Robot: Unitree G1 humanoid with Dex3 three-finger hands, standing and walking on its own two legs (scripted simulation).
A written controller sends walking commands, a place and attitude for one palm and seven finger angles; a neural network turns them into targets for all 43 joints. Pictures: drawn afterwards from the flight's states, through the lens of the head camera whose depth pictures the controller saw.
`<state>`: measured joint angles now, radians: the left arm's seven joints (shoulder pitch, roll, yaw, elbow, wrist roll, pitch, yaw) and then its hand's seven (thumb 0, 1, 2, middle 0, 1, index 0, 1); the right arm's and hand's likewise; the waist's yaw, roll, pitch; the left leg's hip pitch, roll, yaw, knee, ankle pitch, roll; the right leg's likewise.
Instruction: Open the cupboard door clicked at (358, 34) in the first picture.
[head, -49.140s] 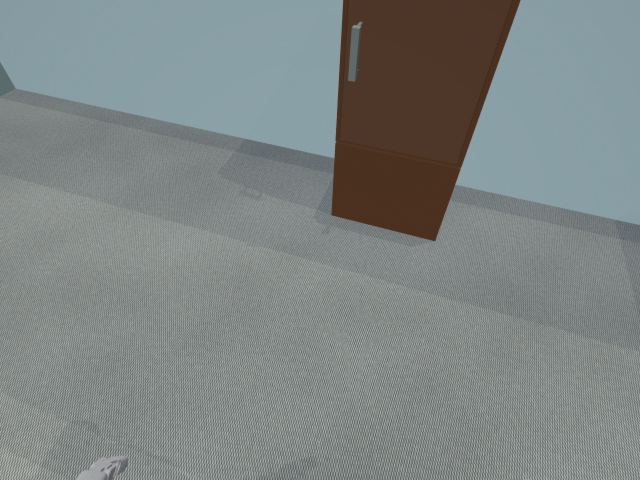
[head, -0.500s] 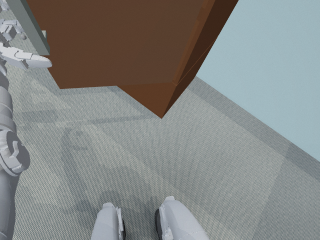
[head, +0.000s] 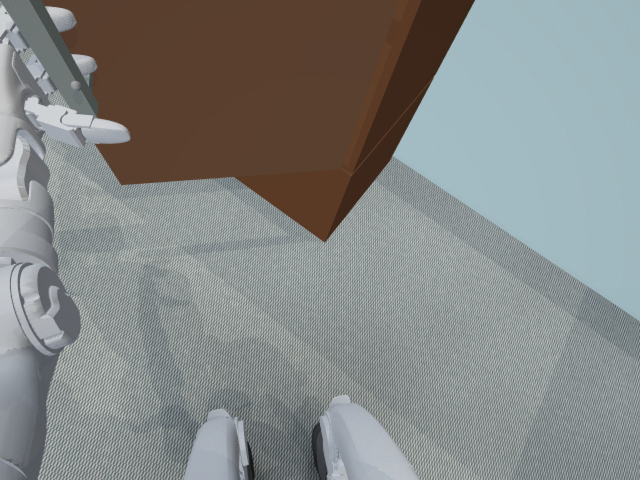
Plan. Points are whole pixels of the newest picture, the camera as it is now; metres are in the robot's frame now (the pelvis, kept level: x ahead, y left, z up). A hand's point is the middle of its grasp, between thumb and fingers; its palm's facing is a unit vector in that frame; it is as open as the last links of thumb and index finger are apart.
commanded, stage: slide the fingers in behind the handle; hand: left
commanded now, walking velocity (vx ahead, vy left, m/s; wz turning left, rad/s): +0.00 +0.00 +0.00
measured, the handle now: (59, 46) +0.61 +0.22 +0.08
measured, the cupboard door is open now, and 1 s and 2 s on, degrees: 46 46 78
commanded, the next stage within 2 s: close the thumb around the handle in 0.30 s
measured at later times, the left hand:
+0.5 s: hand (81, 82) +0.55 +0.20 +0.08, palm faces +0.06 -1.00 -0.02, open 13.9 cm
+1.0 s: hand (76, 87) +0.55 +0.20 +0.09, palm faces +0.06 -1.00 -0.01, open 6.0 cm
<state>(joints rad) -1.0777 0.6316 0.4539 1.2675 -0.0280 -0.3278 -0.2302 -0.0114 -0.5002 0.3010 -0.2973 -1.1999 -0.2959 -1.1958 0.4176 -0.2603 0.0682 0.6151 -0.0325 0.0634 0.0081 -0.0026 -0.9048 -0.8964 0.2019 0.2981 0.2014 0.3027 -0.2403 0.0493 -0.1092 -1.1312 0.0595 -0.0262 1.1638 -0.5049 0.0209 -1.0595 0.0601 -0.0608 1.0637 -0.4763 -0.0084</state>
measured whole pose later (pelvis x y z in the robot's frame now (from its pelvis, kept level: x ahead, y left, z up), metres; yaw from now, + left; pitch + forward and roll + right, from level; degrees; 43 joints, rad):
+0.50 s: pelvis +0.00 +0.00 +0.00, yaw +0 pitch +27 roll -5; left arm -1.09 0.60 0.41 1.26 -0.02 -0.36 -0.18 -0.01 -0.47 0.31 -0.29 -1.20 -0.29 -1.20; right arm 0.43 -0.26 0.06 0.64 -0.04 0.06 0.01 0.00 -0.90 -0.90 0.20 0.30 0.20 0.30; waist -0.24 0.05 -0.11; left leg -1.14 0.05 -0.03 1.16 -0.50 0.02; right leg -1.07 0.05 -0.06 1.07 -0.47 -0.01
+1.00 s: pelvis +0.00 +0.00 +0.00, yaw +0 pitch +26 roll -5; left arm -1.05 0.58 0.41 1.23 -0.04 -0.36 -0.20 0.01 0.67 0.80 -0.35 -1.31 -0.38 -1.32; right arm 0.42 -0.26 0.05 0.64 -0.04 0.06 0.01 0.00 -0.90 -0.90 0.20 0.30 0.20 0.30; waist -0.22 0.05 -0.12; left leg -1.11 0.05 -0.03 1.15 -0.50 0.02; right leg -1.04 0.05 -0.06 1.05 -0.48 -0.01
